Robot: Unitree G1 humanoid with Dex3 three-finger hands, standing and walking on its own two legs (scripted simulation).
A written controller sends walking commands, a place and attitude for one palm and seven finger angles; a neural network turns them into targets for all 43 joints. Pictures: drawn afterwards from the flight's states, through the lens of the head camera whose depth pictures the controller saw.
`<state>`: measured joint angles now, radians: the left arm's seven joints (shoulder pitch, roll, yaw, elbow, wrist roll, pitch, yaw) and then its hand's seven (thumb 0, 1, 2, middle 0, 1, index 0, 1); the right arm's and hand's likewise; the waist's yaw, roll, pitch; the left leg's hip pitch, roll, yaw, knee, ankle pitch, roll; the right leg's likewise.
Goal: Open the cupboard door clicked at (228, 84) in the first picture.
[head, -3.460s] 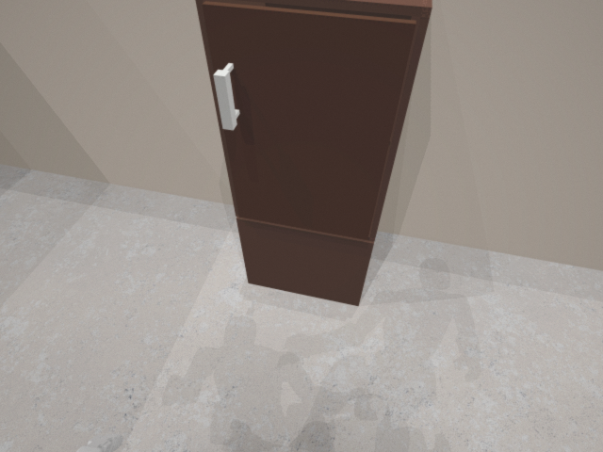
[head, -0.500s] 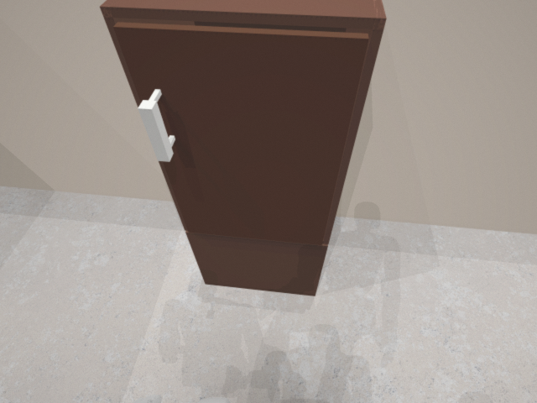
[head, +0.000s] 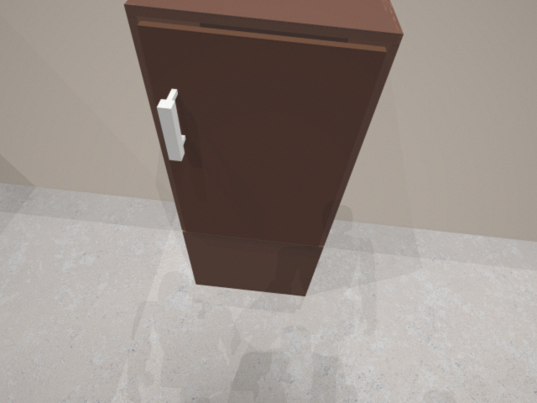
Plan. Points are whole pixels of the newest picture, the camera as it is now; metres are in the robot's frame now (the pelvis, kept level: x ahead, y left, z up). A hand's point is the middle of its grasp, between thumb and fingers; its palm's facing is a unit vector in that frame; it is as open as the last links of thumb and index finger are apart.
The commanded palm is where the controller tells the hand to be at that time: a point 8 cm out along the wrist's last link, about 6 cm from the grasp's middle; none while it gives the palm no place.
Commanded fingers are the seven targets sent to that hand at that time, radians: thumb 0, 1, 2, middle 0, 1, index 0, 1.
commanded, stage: come to a stop and stand still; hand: left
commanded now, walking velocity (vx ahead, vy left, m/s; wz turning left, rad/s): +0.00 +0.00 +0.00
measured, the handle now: (175, 125) +0.58 +0.22 +0.07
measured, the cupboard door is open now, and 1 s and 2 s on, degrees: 0 0 0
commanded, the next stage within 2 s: look again from close up in 1.18 s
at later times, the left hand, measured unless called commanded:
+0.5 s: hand out of the picture -0.02 +0.11 -0.18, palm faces +0.05 -0.98 -0.17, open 7.3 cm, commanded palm none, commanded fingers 0.00 0.90 0.90 -0.20 -0.30 -0.20 -0.30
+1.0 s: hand out of the picture +0.00 +0.12 -0.18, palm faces +0.06 -0.98 -0.18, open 7.4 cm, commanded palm none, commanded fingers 0.00 0.90 0.90 -0.20 -0.30 -0.20 -0.30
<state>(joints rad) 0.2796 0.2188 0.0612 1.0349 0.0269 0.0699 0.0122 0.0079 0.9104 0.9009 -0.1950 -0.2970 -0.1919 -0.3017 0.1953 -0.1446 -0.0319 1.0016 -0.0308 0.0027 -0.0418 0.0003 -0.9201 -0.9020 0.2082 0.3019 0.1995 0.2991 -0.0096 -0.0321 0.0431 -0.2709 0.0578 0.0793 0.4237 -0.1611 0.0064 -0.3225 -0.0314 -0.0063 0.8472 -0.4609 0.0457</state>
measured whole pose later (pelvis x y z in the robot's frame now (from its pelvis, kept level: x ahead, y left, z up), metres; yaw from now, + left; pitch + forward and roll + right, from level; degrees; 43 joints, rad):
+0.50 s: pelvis -0.01 -0.05 +0.00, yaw +1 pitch -1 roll +0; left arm 0.30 0.11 0.01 1.13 0.01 0.00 0.03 0.01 0.92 0.90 -0.20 -0.30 -0.20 -0.30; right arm 0.33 -0.12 -0.01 1.18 -0.02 0.02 -0.03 0.00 -0.91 -0.90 0.20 0.30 0.19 0.30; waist -0.02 0.02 0.04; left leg -0.23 0.09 0.01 0.43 -0.18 -0.07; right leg -0.12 0.02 -0.06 0.44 -0.30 -0.03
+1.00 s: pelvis +0.01 -0.04 +0.00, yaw +1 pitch -1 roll +0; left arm 0.30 0.13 0.01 1.13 0.02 -0.01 0.04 0.01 0.91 0.90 -0.20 -0.30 -0.19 -0.30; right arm 0.25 -0.15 -0.01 1.15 -0.02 -0.01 -0.05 0.01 -0.92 -0.90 0.20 0.30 0.19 0.30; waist 0.00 -0.01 0.03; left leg -0.19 0.06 0.02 0.42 -0.21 -0.05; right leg -0.08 -0.01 -0.05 0.41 -0.31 -0.01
